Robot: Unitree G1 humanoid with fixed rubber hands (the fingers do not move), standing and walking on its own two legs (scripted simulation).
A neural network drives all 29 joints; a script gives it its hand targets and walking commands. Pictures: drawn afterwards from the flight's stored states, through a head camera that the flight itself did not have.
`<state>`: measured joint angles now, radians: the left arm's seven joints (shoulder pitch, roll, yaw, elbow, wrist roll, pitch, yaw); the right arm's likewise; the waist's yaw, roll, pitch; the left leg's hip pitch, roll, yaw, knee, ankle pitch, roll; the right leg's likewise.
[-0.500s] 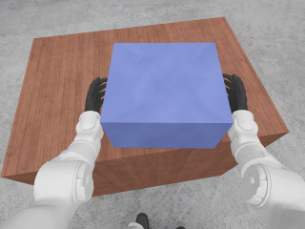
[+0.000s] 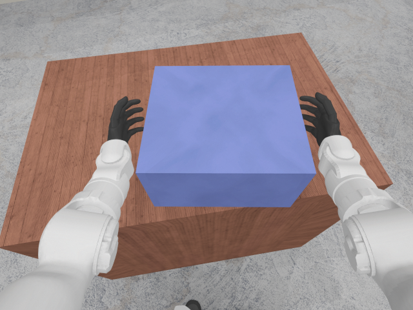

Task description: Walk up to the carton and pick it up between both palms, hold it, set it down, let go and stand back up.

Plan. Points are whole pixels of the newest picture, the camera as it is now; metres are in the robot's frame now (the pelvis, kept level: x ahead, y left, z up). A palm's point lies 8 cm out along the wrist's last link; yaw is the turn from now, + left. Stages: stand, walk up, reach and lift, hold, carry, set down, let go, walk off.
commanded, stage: set down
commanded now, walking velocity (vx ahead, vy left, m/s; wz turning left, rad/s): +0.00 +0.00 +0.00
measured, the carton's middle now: (221, 136) +0.48 +0.04 +0.01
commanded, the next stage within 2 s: none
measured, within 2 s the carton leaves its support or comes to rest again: neither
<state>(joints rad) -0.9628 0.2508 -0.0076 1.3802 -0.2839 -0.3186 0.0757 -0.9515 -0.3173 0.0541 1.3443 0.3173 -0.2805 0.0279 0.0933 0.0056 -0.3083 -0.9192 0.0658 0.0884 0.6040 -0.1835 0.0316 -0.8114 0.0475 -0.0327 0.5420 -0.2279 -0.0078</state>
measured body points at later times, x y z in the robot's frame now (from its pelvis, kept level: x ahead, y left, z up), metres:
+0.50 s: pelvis -0.02 -0.03 +0.00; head +0.07 -0.01 +0.44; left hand +0.43 +0.28 +0.11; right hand +0.49 -0.21 +0.12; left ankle +0.03 +0.10 -0.71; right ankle -0.01 -0.12 -0.71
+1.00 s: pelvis -0.02 -0.03 +0.02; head +0.05 +0.00 +0.46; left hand +0.40 +0.28 +0.12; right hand +0.45 -0.21 +0.12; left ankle +0.03 +0.10 -0.71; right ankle -0.01 -0.12 -0.71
